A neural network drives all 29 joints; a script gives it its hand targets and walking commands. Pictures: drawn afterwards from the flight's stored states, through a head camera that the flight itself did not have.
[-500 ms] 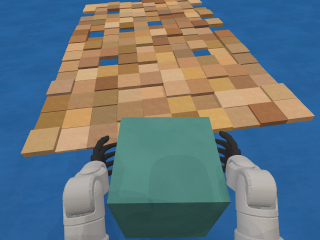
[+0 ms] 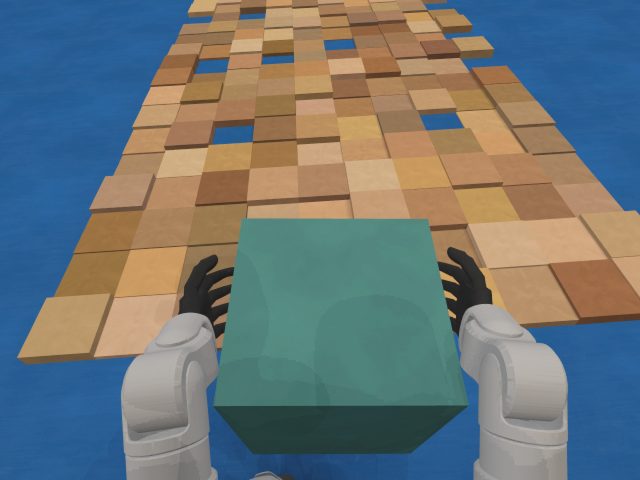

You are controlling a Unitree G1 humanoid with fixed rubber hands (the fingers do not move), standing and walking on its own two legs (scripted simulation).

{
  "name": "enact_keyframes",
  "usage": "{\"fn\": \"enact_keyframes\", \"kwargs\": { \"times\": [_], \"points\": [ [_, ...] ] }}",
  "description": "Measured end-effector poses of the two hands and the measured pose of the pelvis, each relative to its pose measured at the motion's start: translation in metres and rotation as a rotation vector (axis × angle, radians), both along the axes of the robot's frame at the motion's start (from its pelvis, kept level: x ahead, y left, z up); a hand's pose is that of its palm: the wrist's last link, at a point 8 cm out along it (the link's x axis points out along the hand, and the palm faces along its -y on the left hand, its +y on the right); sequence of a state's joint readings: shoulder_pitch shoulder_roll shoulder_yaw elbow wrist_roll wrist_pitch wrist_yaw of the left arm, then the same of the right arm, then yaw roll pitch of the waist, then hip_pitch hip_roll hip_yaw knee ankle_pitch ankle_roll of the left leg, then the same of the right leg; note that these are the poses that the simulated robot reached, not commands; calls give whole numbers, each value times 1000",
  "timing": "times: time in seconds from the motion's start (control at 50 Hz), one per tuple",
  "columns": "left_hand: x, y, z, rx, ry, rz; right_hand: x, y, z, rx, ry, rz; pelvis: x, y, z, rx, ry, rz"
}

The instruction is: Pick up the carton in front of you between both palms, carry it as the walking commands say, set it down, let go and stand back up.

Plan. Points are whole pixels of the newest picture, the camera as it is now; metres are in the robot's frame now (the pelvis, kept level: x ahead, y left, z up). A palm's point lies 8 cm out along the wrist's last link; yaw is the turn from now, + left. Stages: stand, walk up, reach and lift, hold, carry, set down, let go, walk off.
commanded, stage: carry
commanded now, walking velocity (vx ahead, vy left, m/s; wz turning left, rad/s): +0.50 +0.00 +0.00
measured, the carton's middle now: (333, 346) +0.27 +0.01 +0.03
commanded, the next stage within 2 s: none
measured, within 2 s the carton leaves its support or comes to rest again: neither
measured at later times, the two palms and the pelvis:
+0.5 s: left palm (246, 86) +0.70 +0.14 +0.16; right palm (420, 82) +0.69 -0.16 +0.16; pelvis +0.34 +0.00 -0.01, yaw -1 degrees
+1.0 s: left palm (273, 17) +1.08 +0.13 +0.14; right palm (397, 13) +1.08 -0.17 +0.14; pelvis +0.69 -0.01 +0.00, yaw -2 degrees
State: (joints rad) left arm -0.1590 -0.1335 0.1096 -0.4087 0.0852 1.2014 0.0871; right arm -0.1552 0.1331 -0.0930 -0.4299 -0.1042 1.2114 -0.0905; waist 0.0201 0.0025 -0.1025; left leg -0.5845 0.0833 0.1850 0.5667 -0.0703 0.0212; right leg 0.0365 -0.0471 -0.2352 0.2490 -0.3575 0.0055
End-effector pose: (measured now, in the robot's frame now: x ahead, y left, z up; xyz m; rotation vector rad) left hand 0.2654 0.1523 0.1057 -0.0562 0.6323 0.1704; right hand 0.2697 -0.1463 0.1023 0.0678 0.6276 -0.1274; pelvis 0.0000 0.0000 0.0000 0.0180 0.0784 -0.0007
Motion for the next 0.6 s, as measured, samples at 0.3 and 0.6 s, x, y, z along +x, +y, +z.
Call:
{"fn": "enact_keyframes", "kwargs": {
  "times": [0.3,0.6],
  "points": [
    [253,7,34,-49,-60,-97,222,8,45,-22,-60,-115,194,31,7,-39,1,-38],
    [515,-16,32,102,62,-40,522,-16,27,-43,56,66,410,-15,-27,-17,-13,3]
  ]
}}
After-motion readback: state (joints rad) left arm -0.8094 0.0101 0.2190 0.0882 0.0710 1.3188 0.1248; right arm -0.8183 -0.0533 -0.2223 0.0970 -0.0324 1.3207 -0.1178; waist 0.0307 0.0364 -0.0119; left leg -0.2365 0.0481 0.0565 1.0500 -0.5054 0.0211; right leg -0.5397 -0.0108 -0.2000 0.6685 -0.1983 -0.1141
